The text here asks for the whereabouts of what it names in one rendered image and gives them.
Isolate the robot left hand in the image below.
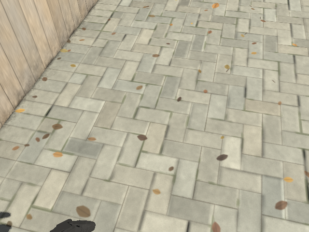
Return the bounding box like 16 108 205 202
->
49 218 96 232

